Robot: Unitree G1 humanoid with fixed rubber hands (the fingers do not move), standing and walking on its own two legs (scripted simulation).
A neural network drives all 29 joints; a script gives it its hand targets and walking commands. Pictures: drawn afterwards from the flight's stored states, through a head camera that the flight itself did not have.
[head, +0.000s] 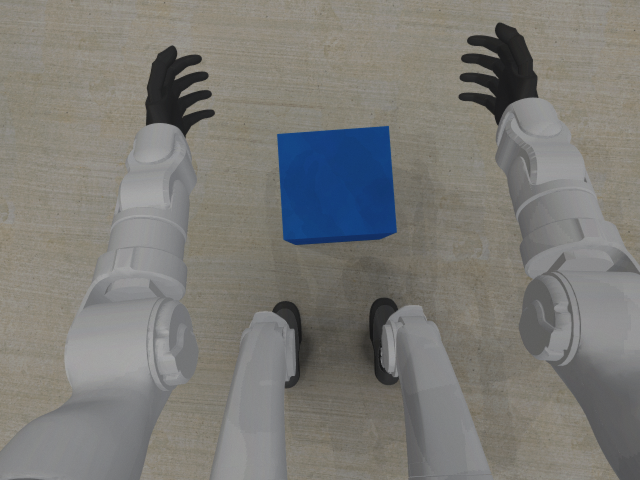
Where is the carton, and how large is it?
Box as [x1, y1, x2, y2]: [277, 126, 396, 244]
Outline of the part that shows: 388,126 277,134 283,239 294,244 379,239 396,232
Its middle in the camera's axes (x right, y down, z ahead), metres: +0.03 -0.10 +0.85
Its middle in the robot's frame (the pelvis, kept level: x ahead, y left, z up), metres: +0.48 -0.01 -0.50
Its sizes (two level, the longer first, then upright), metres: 0.210 0.200 0.250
